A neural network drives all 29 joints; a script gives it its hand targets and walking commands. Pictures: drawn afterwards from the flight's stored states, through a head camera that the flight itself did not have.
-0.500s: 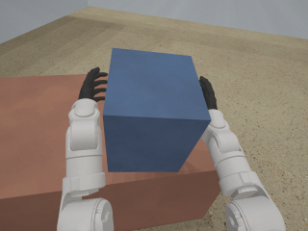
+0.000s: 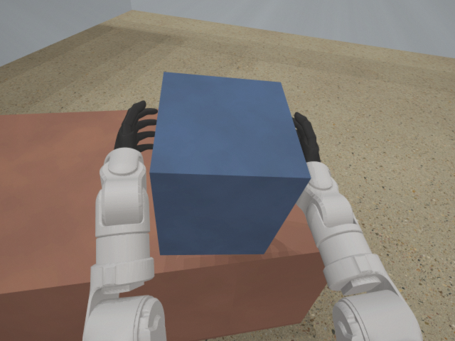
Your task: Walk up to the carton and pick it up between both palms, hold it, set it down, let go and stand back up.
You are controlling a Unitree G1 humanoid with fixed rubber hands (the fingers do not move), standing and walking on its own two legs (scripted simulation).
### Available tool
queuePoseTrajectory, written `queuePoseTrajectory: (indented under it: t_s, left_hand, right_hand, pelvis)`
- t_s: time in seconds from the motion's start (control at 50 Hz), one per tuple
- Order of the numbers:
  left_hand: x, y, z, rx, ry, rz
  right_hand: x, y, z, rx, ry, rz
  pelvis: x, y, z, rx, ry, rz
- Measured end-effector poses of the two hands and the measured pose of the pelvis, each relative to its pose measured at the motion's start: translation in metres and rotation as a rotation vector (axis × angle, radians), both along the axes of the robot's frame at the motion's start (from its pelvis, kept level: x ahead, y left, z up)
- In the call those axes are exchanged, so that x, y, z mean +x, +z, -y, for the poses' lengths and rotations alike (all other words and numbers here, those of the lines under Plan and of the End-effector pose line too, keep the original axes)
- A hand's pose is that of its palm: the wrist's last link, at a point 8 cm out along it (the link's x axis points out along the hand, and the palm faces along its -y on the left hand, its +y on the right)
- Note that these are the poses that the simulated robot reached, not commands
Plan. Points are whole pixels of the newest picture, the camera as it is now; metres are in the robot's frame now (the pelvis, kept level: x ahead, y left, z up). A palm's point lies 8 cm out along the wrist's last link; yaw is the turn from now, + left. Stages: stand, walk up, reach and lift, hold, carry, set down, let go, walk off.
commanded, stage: hold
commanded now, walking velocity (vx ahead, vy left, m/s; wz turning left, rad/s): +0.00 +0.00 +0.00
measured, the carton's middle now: (218, 171) +0.37 +0.01 +0.13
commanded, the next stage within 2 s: none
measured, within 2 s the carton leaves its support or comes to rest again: neither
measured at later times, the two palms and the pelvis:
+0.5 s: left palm (129, 151) +0.36 +0.16 +0.19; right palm (306, 159) +0.35 -0.14 +0.17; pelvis +0.00 +0.00 +0.00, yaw +0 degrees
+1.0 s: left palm (129, 152) +0.36 +0.16 +0.19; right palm (306, 159) +0.35 -0.14 +0.17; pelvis +0.00 +0.00 +0.00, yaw +0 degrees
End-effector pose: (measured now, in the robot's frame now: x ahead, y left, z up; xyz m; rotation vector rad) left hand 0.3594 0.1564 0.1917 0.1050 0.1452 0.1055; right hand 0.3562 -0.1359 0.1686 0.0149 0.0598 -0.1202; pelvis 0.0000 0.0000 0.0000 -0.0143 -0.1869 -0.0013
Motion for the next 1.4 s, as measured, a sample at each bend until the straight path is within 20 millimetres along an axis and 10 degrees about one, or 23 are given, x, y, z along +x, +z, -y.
queuePoseTrajectory:
  t_s: [1.4]
  left_hand:
    - [0.0026,0.0018,0.0002,-0.002,0.001,-0.002]
  right_hand:
    - [0.0031,0.0015,0.0003,-0.001,0.001,0.001]
  pelvis:
    - [-0.0001,0.0001,0.0003,0.000,0.000,0.000]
